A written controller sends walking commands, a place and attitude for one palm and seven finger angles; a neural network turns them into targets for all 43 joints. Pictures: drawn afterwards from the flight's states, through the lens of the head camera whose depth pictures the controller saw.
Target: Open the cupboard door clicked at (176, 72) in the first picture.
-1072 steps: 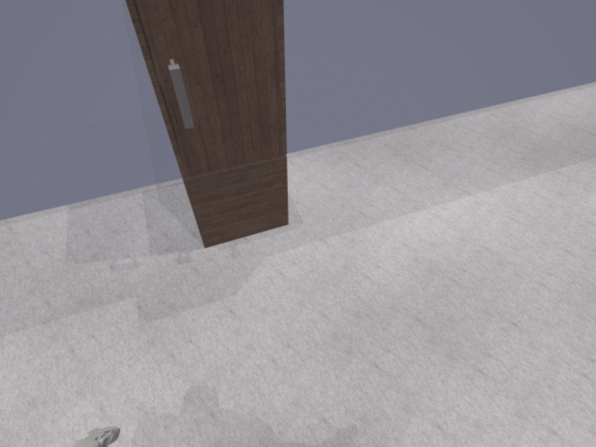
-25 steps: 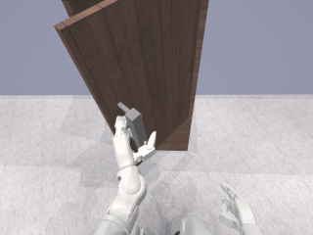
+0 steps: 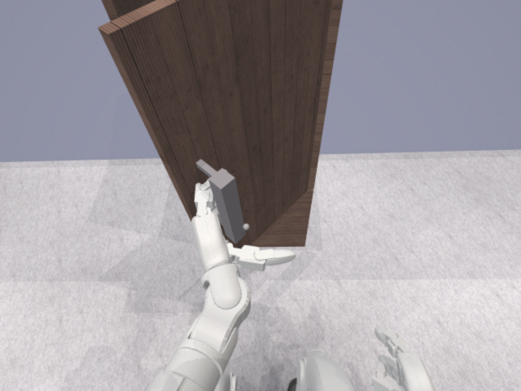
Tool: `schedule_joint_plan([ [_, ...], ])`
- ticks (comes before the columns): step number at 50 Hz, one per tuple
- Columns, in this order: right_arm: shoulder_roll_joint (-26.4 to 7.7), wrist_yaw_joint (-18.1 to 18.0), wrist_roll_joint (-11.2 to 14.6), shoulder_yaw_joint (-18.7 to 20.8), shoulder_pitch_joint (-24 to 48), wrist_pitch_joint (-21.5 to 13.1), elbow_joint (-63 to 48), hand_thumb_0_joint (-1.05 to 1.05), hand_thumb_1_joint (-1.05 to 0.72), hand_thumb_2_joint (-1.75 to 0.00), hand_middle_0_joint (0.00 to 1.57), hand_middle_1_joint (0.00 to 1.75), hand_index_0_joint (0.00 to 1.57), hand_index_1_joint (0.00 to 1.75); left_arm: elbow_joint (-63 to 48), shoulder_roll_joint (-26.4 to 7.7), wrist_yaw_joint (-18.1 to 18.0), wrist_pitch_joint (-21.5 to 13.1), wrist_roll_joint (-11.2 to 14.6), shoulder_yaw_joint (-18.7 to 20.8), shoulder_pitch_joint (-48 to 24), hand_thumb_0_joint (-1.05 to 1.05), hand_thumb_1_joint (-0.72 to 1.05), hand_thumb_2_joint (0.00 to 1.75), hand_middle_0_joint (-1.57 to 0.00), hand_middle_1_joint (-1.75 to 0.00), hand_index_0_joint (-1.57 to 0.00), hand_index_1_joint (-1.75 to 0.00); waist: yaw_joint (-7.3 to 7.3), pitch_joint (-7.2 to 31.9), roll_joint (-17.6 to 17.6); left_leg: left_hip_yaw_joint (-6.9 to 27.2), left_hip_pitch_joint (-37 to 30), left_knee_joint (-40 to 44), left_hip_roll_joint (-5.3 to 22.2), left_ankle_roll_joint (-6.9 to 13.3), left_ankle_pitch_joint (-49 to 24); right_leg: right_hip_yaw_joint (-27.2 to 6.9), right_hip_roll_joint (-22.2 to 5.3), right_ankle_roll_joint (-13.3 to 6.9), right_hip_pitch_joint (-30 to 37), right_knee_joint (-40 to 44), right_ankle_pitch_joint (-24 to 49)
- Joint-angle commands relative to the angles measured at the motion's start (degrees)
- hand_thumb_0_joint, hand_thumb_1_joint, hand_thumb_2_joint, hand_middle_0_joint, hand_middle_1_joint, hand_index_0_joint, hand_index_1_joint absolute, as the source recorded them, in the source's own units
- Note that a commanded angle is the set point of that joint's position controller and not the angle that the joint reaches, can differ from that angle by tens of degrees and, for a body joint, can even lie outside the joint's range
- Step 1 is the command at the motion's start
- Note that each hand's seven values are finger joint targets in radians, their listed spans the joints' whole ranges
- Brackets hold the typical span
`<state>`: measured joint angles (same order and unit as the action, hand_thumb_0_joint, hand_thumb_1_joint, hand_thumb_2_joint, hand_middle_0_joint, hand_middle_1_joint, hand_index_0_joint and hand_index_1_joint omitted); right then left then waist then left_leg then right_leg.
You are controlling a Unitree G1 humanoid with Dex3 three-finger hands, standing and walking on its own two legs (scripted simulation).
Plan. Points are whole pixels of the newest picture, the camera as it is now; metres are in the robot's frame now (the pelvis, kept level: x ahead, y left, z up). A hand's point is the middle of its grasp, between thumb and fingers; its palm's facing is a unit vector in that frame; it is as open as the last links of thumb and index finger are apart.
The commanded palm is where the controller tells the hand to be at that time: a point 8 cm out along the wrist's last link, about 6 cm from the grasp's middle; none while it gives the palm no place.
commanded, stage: open thumb and fingers to let go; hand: left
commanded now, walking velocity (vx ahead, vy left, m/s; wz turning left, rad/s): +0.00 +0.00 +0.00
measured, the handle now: (220, 203) +0.40 +0.07 +0.04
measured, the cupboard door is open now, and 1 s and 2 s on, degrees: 47 49 49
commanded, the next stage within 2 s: slide the hand sideways off the handle in 0.04 s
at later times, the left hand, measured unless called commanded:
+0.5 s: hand (242, 251) +0.31 +0.03 +0.04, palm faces -0.10 -0.99 +0.03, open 16.3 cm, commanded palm +0.28 +0.09 +0.03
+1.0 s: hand (212, 281) +0.27 +0.07 +0.04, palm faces -0.07 -1.00 +0.01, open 16.3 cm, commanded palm +0.24 +0.13 +0.03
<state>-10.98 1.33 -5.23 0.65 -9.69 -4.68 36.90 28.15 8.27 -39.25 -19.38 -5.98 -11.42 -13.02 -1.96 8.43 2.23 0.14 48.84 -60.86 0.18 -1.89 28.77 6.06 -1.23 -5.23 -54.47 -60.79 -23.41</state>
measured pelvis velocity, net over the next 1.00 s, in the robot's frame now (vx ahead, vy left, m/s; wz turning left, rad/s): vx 0.02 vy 0.03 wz -0.01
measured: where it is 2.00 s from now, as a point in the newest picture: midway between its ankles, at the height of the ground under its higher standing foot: outside the picture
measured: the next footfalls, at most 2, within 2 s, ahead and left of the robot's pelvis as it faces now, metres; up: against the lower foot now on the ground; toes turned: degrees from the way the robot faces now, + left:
none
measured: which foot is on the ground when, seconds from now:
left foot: down 0.00-1.00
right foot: down 0.00-1.00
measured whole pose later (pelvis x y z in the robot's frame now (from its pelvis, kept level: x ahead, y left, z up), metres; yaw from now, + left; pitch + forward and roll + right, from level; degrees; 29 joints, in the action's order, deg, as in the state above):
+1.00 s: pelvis +0.02 +0.03 -0.01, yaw -1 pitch +17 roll +1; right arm -11.8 1.4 -1.3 -0.7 -12.6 -3.1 24.5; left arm 0.2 0.0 -8.0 -21.7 -2.1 -15.8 15.4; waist 0.7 8.0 1.9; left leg -0.9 49.2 -66.3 -0.9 0.7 33.8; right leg 4.7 -2.2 -2.6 -54.8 -65.5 -27.6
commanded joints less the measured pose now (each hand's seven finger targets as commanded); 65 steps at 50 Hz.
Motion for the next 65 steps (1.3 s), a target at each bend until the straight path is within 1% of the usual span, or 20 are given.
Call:
schedule_joint_plan([
  [1, -4.15, -0.12, 0.02, 1.36, 3.0, -2.51, -8.35, 0.0, -0.9, -0.9, 0.2, 0.3, 0.2, 0.3, -11.32, 6.45, -1.27, -3.27, -0.75, 1.58, -13.26, 0.0, -0.5, 0.3, -0.15, -0.3, -0.15, -0.3, 0.07, 19.08, -8.36, -0.37, -0.45, 5.74, -2.62, 1.86, -6.13, -8.0, -1.11, 3.81, 20.87, 13.28, 1.35],
  [7, -4.1, 0.37, -0.15, 1.02, 3.59, -2.4, -8.05, 0.0, -0.9, -0.9, 0.2, 0.3, 0.2, 0.3, -9.4, 9.28, -1.62, -3.05, -0.96, -0.44, -15.77, 0.0, -0.5, 0.3, -0.15, -0.3, -0.15, -0.3, -0.52, 17.24, -7.84, 0.09, -1.82, 6.04, -2.4, 1.93, -6.54, -5.61, -0.27, 3.38, 17.43, 11.84, 1.04],
  [8, -6.15, 0.35, -0.14, 1.34, -1.33, -1.83, -7.13, 0.0, -0.9, -0.9, 0.2, 0.3, 0.2, 0.3, -10.93, 4.23, 10.73, -5.63, -8.21, -14.82, -15.06, 0.0, -0.5, 0.3, -0.15, -0.3, -0.15, -0.3, -6.23, 13.5, -10.28, 0.22, -1.45, 4.56, -2.11, 3.11, -7.69, -6.14, -0.64, 3.5, 16.24, 9.32, 9.08],
  [9, -6.32, 0.24, 0.61, 2.21, -2.18, -1.9, -9.22, 0.0, -0.9, -0.9, 0.2, 0.3, 0.2, 0.3, -17.19, -0.15, 16.96, -8.82, -5.66, -10.14, -18.04, 0.0, -0.5, 0.3, -0.15, -0.3, -0.15, -0.3, -3.7, 21.91, -6.63, -0.03, -2.27, 3.83, -2.66, 3.33, -9.88, -7.07, -1.41, 3.14, 20.55, 7.68, 13.48],
  [10, -6.21, 0.05, 1.01, 2.32, -1.81, -1.82, -10.02, 0.0, -0.9, -0.9, 0.2, 0.3, 0.2, 0.3, -18.3, -2.04, 22.05, -10.39, -4.45, -9.92, -15.9, 0.0, -0.5, 0.3, -0.15, -0.3, -0.15, -0.3, -2.86, 24.25, -5.7, -0.26, -2.91, 3.48, -2.62, 3.33, -10.62, -7.78, -1.59, 3.08, 22.81, 6.98, 15.96],
  [12, -6.07, -0.12, 2.41, 1.86, -2.01, -1.89, -11.62, 0.0, -0.9, -0.9, 0.2, 0.3, 0.2, 0.3, -17.69, -1.65, 30.25, -11.41, 0.33, -9.52, -12.95, 0.0, -0.5, 0.3, -0.15, -0.3, -0.15, -0.3, -2.85, 20.88, -5.72, -0.18, -1.98, 3.56, -2.62, 3.31, -8.57, -8.39, -1.7, 3.21, 22.33, 7.93, 13.77],
  [14, -6.13, -0.2, 3.61, 1.39, -1.5, -1.91, -13.2, 0.0, -0.9, -0.9, 0.2, 0.3, 0.2, 0.3, -18.21, 0.5, 32.93, -10.33, 5.53, -8.61, -11.81, 0.0, -0.5, 0.3, -0.15, -0.3, -0.15, -0.3, -2.14, 17.66, -4.47, 0.39, -3.14, 5.13, -2.52, 3.01, -6.99, -6.9, -0.94, 2.91, 19.23, 8.53, 8.34],
  [15, -6.21, -0.24, 3.94, 1.26, -1.49, -1.9, -13.54, 0.0, -0.9, -0.9, 0.2, 0.3, 0.2, 0.3, -17.81, 1.33, 32.81, -9.51, 7.57, -7.81, -11.33, 0.0, -0.5, 0.3, -0.15, -0.3, -0.15, -0.3, -2.23, 16.46, -5.97, 0.59, -2.89, 5.47, -2.5, 3.02, -6.3, -6.49, -0.74, 3.15, 18.37, 9.05, 6.24],
  [17, -6.72, -0.13, 4.21, 1.34, -1.4, -1.68, -14.68, 0.0, -0.9, -0.9, 0.2, 0.3, 0.2, 0.3, -18.19, 0.16, 31.18, -8.39, 9.14, -4.88, -6.62, 0.0, -0.5, 0.3, -0.15, -0.3, -0.15, -0.3, -0.69, 16.12, -9.45, 0.73, -2.33, 6.34, -2.52, 2.9, -6.05, -6.17, -0.54, 3.3, 19.23, 9.63, 3.71],
  [19, -6.9, 0.38, 3.92, 1.46, -1.39, -1.5, -15.63, 0.0, -0.9, -0.9, 0.2, 0.3, 0.2, 0.3, -20.73, -0.55, 29.23, -8.11, 7.67, -4.52, -4.16, 0.0, -0.5, 0.3, -0.15, -0.3, -0.15, -0.3, 0.31, 17.74, -7.18, 0.79, -3.09, 6.5, -2.43, 2.78, -7.84, -5.19, -0.44, 2.97, 18.56, 7.71, 5.81],
  [23, -7.26, 1.25, 3.32, 1.87, -2.36, -0.79, -16.53, 0.0, -0.9, -0.9, 0.2, 0.3, 0.2, 0.3, -22.65, -2.04, 25.83, -8.31, 2.66, -5.16, -0.29, 0.0, -0.5, 0.3, -0.15, -0.3, -0.15, -0.3, 0.29, 17.02, -8.52, 1.17, -2.13, 5.41, -2.18, 2.85, -9.36, -4.83, -0.33, 2.72, 17.05, 5.85, 7.82],
  [27, -6.76, 1.36, 3.37, 1.81, -2.41, -0.2, -17.7, 0.0, -0.9, -0.9, 0.2, 0.3, 0.2, 0.3, -26.64, -3.25, 25.56, -8.32, 1.76, -4.97, 5.87, 0.0, -0.5, 0.3, -0.15, -0.3, -0.15, -0.3, 1.27, 17.58, -8.05, 0.48, -1.72, 5.42, -2.28, 2.67, -9.21, -5.49, -0.33, 2.62, 19.01, 6.01, 8.86],
  [32, -6.45, 0.41, 3.81, 1.22, -1.45, 0.13, -18.62, 0.0, -0.9, -0.9, 0.2, 0.3, 0.2, 0.3, -29.4, -4.1, 26.71, -7.61, 2.95, -4.76, 9.09, 0.0, -0.5, 0.3, -0.15, -0.3, -0.15, -0.3, 1.05, 14.19, -7.45, 0.45, -1.17, 5.84, -2.21, 2.8, -6.07, -5.83, -0.2, 2.87, 18.03, 7.4, 4.97],
  [34, -6.54, 0.05, 3.75, 1.38, -1.62, -0.26, -18.96, 0.0, -0.9, -0.9, 0.2, 0.3, 0.2, 0.3, -33.03, -4.68, 27.56, -8.11, 3.45, -4.7, 9.71, 0.0, -0.5, 0.3, -0.15, -0.3, -0.15, -0.3, 1.19, 16.51, -6.59, 0.69, -2.55, 5.56, -2.12, 2.73, -7.77, -5.39, -0.17, 2.85, 18.32, 6.28, 6.83],
  [41, -6.52, -0.03, 4.0, 1.19, -2.03, -1.01, -20.08, 0.0, -0.9, -0.9, 0.2, 0.3, 0.2, 0.3, -37.34, -4.84, 29.87, -7.45, 3.69, -6.41, 18.12, 0.0, -0.5, 0.3, -0.15, -0.3, -0.15, -0.3, 0.72, 13.99, -6.11, 1.46, -2.83, 4.87, -1.88, 2.44, -9.79, -4.4, -0.03, 2.89, 16.49, 4.99, 9.11],
  [47, -6.3, -0.56, 3.97, 1.16, -2.06, -1.17, -21.17, 0.0, -0.9, -0.9, 0.2, 0.3, 0.2, 0.3, -41.9, -7.02, 31.35, -6.69, 3.48, -5.2, 22.93, 0.0, -0.5, 0.3, -0.15, -0.3, -0.15, -0.3, 1.16, 15.77, -5.9, 1.35, -2.19, 3.54, -2.18, 2.53, -10.57, -5.06, -0.11, 3.0, 17.4, 4.2, 10.61],
  [52, -6.18, -1.21, 4.15, 0.95, -2.04, -1.44, -21.71, 0.0, -0.9, -0.9, 0.2, 0.3, 0.2, 0.3, -43.91, -9.24, 33.16, -6.44, 5.18, -2.55, 28.56, 0.0, -0.5, 0.3, -0.15, -0.3, -0.15, -0.3, 1.38, 14.34, -6.97, 1.21, -0.15, 2.66, -2.36, 2.54, -9.89, -5.79, -0.15, 3.28, 18.51, 4.63, 10.92],
  [55, -6.26, -1.48, 4.25, 1.01, -2.08, -1.82, -21.93, 0.0, -0.9, -0.9, 0.2, 0.3, 0.2, 0.3, -45.56, -9.33, 34.4, -6.71, 5.42, -2.83, 29.34, 0.0, -0.5, 0.3, -0.15, -0.3, -0.15, -0.3, 0.99, 13.82, -4.87, 1.43, -0.8, 2.31, -2.21, 2.53, -10.14, -5.25, -0.02, 3.2, 16.67, 3.86, 10.59],
  [62, -6.54, -1.71, 4.52, 1.26, -3.03, -2.77, -22.58, 0.0, -0.9, -0.9, 0.2, 0.3, 0.2, 0.3, -49.21, -12.38, 37.77, -7.06, 7.83, 0.42, 38.2, 0.0, -0.5, 0.3, -0.15, -0.3, -0.15, -0.3, 1.65, 15.98, -6.16, 1.24, 0.64, 0.92, -2.33, 2.57, -12.28, -5.98, -0.18, 3.6, 19.53, 3.17, 14.89],
  [65, -6.66, -1.87, 4.6, 1.18, -2.55, -2.94, -22.82, 0.0, -0.9, -0.9, 0.2, 0.3, 0.2, 0.3, -49.73, -13.12, 38.79, -7.16, 8.4, 1.24, 39.52, 0.0, -0.5, 0.3, -0.15, -0.3, -0.15, -0.3, 1.44, 13.78, -5.67, 1.27, 2.4, 0.44, -2.4, 2.56, -10.16, -6.51, -0.26, 3.66, 18.35, 3.47, 12.05],
])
